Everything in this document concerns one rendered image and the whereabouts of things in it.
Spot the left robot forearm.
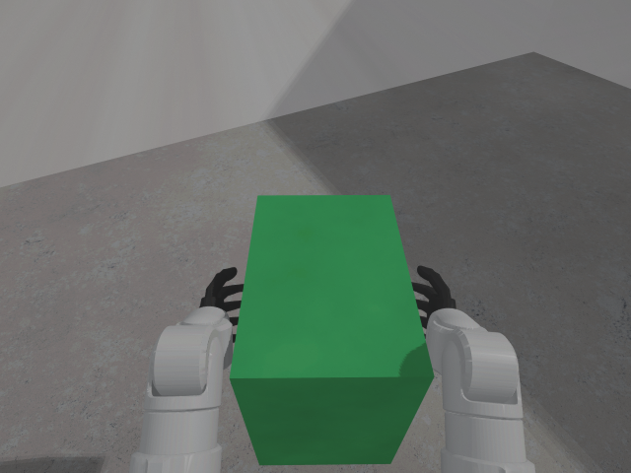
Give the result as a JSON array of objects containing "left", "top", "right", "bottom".
[{"left": 129, "top": 306, "right": 233, "bottom": 473}]

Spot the right robot forearm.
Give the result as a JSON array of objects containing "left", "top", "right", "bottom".
[{"left": 426, "top": 308, "right": 535, "bottom": 473}]

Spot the carton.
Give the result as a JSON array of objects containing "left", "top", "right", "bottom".
[{"left": 230, "top": 195, "right": 434, "bottom": 465}]

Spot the left robot hand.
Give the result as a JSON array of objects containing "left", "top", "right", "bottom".
[{"left": 200, "top": 267, "right": 244, "bottom": 343}]

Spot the right robot hand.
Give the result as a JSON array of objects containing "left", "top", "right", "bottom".
[{"left": 411, "top": 266, "right": 456, "bottom": 340}]

